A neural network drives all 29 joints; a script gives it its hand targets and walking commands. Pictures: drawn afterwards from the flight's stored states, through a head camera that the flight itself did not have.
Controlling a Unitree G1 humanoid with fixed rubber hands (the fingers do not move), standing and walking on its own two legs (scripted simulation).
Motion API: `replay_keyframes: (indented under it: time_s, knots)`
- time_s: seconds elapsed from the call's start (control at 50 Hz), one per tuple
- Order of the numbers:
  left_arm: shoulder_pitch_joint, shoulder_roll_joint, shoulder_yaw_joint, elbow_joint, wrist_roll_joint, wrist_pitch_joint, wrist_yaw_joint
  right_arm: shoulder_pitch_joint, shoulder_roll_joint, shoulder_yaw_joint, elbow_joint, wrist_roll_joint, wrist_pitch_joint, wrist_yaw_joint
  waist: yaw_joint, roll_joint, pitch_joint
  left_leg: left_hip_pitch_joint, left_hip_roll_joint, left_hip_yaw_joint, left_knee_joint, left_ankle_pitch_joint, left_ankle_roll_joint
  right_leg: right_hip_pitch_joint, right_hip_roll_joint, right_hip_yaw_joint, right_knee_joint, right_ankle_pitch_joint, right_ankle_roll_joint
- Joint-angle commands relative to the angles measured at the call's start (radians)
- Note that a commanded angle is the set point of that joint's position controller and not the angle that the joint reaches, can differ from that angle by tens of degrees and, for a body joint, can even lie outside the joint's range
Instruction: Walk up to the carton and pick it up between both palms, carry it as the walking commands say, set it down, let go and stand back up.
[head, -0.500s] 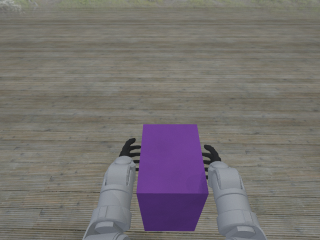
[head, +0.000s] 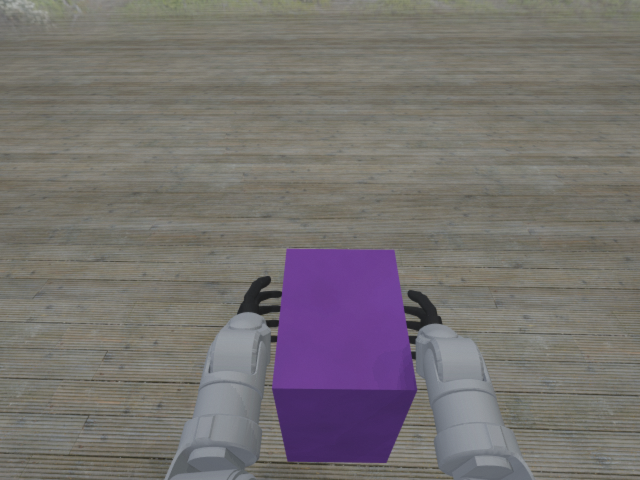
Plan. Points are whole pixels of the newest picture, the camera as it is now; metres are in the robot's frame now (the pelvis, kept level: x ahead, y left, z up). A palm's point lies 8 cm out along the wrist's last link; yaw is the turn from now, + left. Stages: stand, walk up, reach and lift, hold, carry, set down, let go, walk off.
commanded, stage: hold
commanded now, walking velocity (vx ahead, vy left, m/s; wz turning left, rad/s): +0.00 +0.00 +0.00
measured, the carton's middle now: (338, 360) +0.31 +0.00 -0.02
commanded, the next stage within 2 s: carry in 1.08 s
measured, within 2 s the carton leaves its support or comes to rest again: neither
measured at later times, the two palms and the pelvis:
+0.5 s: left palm (250, 331) +0.30 +0.12 +0.06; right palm (432, 344) +0.29 -0.12 +0.05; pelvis +0.01 +0.00 +0.00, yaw +0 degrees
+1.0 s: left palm (249, 329) +0.30 +0.13 +0.06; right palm (430, 343) +0.29 -0.12 +0.05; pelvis +0.00 +0.00 +0.00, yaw +0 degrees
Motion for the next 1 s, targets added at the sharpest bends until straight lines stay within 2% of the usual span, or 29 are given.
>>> replay_keyframes:
  time_s: [0.0, 0.02, 0.08, 0.1, 0.12, 0.14, 0.16, 0.18, 0.2, 0.24, 0.26, 0.28, 0.34, 0.36, 0.38, 0.42, 0.44, 0.54, 0.58, 0.62, 0.64, 0.66, 0.68, 0.72, 0.74, 0.78, 0.9, 0.94, 0.98]
  knots:
    - [-0.474, -1.144, -0.491, -0.019, -0.317, -0.019, -0.275, -0.784, 1.075, 0.561, -0.245, 0.316, -0.110, 0.258, 0.008, -0.033, -0.347, 0.148, -0.007, -0.019, -0.084, 0.121, 0.007, -0.011, 0.022, 0.008, -0.119, 0.095, -0.005]
    - [-0.467, -1.128, -0.489, -0.022, -0.312, -0.017, -0.278, -0.701, 1.101, 0.552, -0.169, 0.298, -0.097, 0.254, -0.007, -0.044, -0.353, 0.148, -0.013, -0.014, -0.082, 0.118, 0.014, 0.004, 0.011, 0.020, -0.134, 0.092, 0.003]
    - [-0.374, -1.110, -0.495, -0.037, -0.299, -0.007, -0.277, -0.639, 1.082, 0.554, -0.208, 0.314, -0.093, 0.250, 0.008, 0.035, -0.339, 0.136, -0.011, -0.021, -0.092, 0.215, -0.001, 0.046, 0.004, 0.028, -0.124, 0.210, 0.000]
    - [-0.377, -1.119, -0.489, -0.043, -0.306, -0.011, -0.278, -0.628, 1.075, 0.552, -0.206, 0.309, -0.090, 0.252, 0.001, -0.021, -0.332, 0.160, -0.008, -0.027, -0.088, 0.229, 0.005, 0.035, 0.008, 0.029, -0.128, 0.215, 0.002]
    - [-0.437, -1.128, -0.531, -0.109, -0.330, -0.013, -0.287, -0.642, 1.084, 0.566, -0.250, 0.314, -0.102, 0.251, -0.005, 0.028, -0.365, 0.166, -0.019, -0.018, -0.088, 0.223, -0.007, 0.046, 0.015, 0.024, -0.128, 0.202, -0.004]
    - [-0.377, -1.136, -0.508, -0.050, -0.310, -0.002, -0.284, -0.611, 1.064, 0.544, -0.206, 0.290, -0.089, 0.250, -0.011, -0.019, -0.313, 0.201, -0.010, -0.026, -0.086, 0.221, -0.002, -0.006, 0.011, 0.027, -0.143, 0.182, -0.004]
    - [-0.395, -1.117, -0.502, -0.049, -0.311, -0.003, -0.285, -0.639, 1.062, 0.550, -0.241, 0.303, -0.095, 0.253, -0.006, 0.014, -0.270, 0.161, -0.009, -0.026, -0.099, 0.180, -0.003, -0.009, 0.012, 0.023, -0.141, 0.146, -0.007]
    - [-0.387, -1.132, -0.511, -0.067, -0.327, -0.010, -0.289, -0.646, 1.067, 0.579, -0.268, 0.307, -0.097, 0.253, -0.011, -0.047, -0.291, 0.161, -0.007, -0.032, -0.095, 0.198, 0.004, 0.012, 0.015, 0.023, -0.147, 0.159, -0.006]
    - [-0.404, -1.110, -0.504, -0.084, -0.315, -0.003, -0.288, -0.614, 1.076, 0.547, -0.224, 0.299, -0.087, 0.254, -0.008, 0.000, -0.241, 0.150, -0.014, -0.021, -0.097, 0.153, 0.004, -0.013, 0.000, 0.031, -0.150, 0.130, -0.004]
    - [-0.365, -1.114, -0.471, -0.015, -0.293, 0.004, -0.285, -0.677, 1.055, 0.552, -0.247, 0.305, -0.091, 0.256, 0.008, -0.002, -0.198, 0.141, -0.017, -0.023, -0.098, 0.087, 0.008, -0.043, 0.001, 0.027, -0.162, 0.052, -0.012]
    - [-0.403, -1.099, -0.481, -0.060, -0.304, -0.010, -0.287, -0.659, 1.068, 0.545, -0.211, 0.284, -0.092, 0.256, 0.000, -0.074, -0.228, 0.156, -0.006, -0.031, -0.095, 0.082, 0.016, -0.045, 0.005, 0.025, -0.161, 0.037, -0.007]
    - [-0.416, -1.124, -0.506, -0.071, -0.331, -0.008, -0.291, -0.707, 1.066, 0.585, -0.292, 0.319, -0.097, 0.254, 0.005, -0.021, -0.247, 0.133, -0.011, -0.023, -0.094, 0.104, 0.011, -0.007, 0.011, 0.021, -0.146, 0.078, -0.010]
    - [-0.448, -1.141, -0.536, -0.110, -0.344, -0.014, -0.285, -0.682, 1.089, 0.590, -0.265, 0.321, -0.093, 0.257, -0.001, -0.021, -0.312, 0.169, -0.009, -0.020, -0.088, 0.139, 0.004, -0.006, 0.023, 0.018, -0.133, 0.106, -0.008]
    - [-0.385, -1.123, -0.500, -0.024, -0.305, -0.001, -0.290, -0.656, 1.070, 0.562, -0.234, 0.301, -0.098, 0.256, -0.002, 0.015, -0.298, 0.158, -0.013, -0.019, -0.093, 0.129, 0.003, -0.012, 0.014, 0.020, -0.144, 0.100, -0.008]
    - [-0.391, -1.109, -0.500, -0.068, -0.313, -0.015, -0.289, -0.683, 1.077, 0.581, -0.259, 0.316, -0.098, 0.260, 0.006, -0.041, -0.309, 0.166, -0.006, -0.033, -0.091, 0.124, 0.012, -0.018, 0.014, 0.021, -0.145, 0.087, -0.002]
    - [-0.381, -1.118, -0.482, -0.012, -0.294, -0.004, -0.293, -0.715, 1.071, 0.571, -0.279, 0.320, -0.105, 0.255, 0.017, 0.025, -0.276, 0.117, -0.024, -0.014, -0.096, 0.082, 0.003, 0.001, 0.012, 0.022, -0.150, 0.064, -0.010]
    - [-0.394, -1.124, -0.502, -0.065, -0.318, -0.013, -0.290, -0.702, 1.083, 0.593, -0.281, 0.326, -0.099, 0.256, 0.007, -0.033, -0.285, 0.132, -0.017, -0.024, -0.087, 0.142, 0.010, 0.006, 0.011, 0.022, -0.142, 0.115, -0.001]
    - [-0.422, -1.136, -0.553, -0.107, -0.332, -0.018, -0.286, -0.687, 1.076, 0.601, -0.292, 0.330, -0.110, 0.256, -0.013, 0.019, -0.329, 0.175, -0.016, -0.032, -0.077, 0.160, 0.004, -0.007, 0.008, 0.032, -0.132, 0.124, -0.014]
    - [-0.436, -1.128, -0.526, -0.081, -0.330, -0.014, -0.285, -0.698, 1.072, 0.576, -0.260, 0.325, -0.106, 0.261, 0.004, 0.017, -0.260, 0.144, -0.006, -0.031, -0.089, 0.065, 0.007, -0.035, 0.013, 0.026, -0.133, 0.043, -0.017]
    - [-0.418, -1.089, -0.497, -0.051, -0.310, -0.021, -0.285, -0.682, 1.065, 0.568, -0.218, 0.309, -0.102, 0.261, 0.011, -0.067, -0.220, 0.135, -0.001, -0.033, -0.092, 0.069, 0.016, -0.048, 0.010, 0.020, -0.146, 0.034, -0.008]
    - [-0.451, -1.117, -0.524, -0.069, -0.316, -0.017, -0.286, -0.672, 1.081, 0.563, -0.218, 0.305, -0.106, 0.261, -0.005, -0.002, -0.228, 0.125, -0.007, -0.030, -0.091, 0.054, 0.012, -0.036, 0.007, 0.024, -0.138, 0.022, -0.013]
    - [-0.378, -1.111, -0.482, -0.022, -0.305, -0.009, -0.288, -0.664, 1.058, 0.566, -0.233, 0.295, -0.097, 0.259, 0.005, -0.046, -0.222, 0.116, -0.007, -0.030, -0.098, 0.055, 0.017, -0.024, 0.007, 0.024, -0.146, 0.028, -0.010]
    - [-0.412, -1.106, -0.479, -0.005, -0.300, -0.011, -0.292, -0.742, 1.055, 0.566, -0.256, 0.313, -0.106, 0.260, 0.012, 0.006, -0.235, 0.091, -0.010, -0.025, -0.103, 0.029, 0.010, -0.008, 0.005, 0.019, -0.144, 0.013, -0.009]
    - [-0.415, -1.128, -0.497, -0.031, -0.310, -0.014, -0.290, -0.695, 1.085, 0.579, -0.249, 0.312, -0.106, 0.259, -0.002, -0.036, -0.278, 0.130, -0.011, -0.024, -0.099, 0.079, 0.014, -0.006, 0.008, 0.021, -0.147, 0.059, -0.008]
    - [-0.408, -1.151, -0.508, -0.034, -0.304, -0.009, -0.287, -0.694, 1.072, 0.561, -0.247, 0.309, -0.106, 0.260, -0.007, 0.026, -0.288, 0.170, -0.012, -0.026, -0.087, 0.115, 0.004, -0.028, 0.013, 0.025, -0.131, 0.091, -0.017]
    - [-0.439, -1.132, -0.527, -0.070, -0.319, -0.014, -0.286, -0.714, 1.073, 0.575, -0.268, 0.324, -0.107, 0.262, -0.004, 0.027, -0.299, 0.152, -0.006, -0.034, -0.091, 0.076, 0.004, -0.022, 0.013, 0.021, -0.127, 0.056, -0.014]
    - [-0.392, -1.111, -0.465, 0.035, -0.296, -0.009, -0.291, -0.715, 1.039, 0.545, -0.211, 0.286, -0.101, 0.258, -0.002, -0.062, -0.226, 0.135, 0.003, -0.038, -0.100, 0.034, 0.014, -0.056, 0.010, 0.015, -0.143, 0.003, -0.011]
    - [-0.469, -1.136, -0.516, -0.066, -0.321, -0.016, -0.287, -0.754, 1.082, 0.578, -0.269, 0.327, -0.109, 0.261, -0.005, 0.011, -0.284, 0.145, -0.013, -0.022, -0.083, 0.061, 0.007, -0.036, 0.006, 0.024, -0.132, 0.031, -0.011]
    - [-0.488, -1.136, -0.541, -0.105, -0.332, -0.024, -0.288, -0.714, 1.084, 0.587, -0.282, 0.322, -0.117, 0.257, -0.004, 0.011, -0.334, 0.162, -0.015, -0.029, -0.074, 0.132, 0.002, -0.014, 0.011, 0.016, -0.123, 0.092, -0.014]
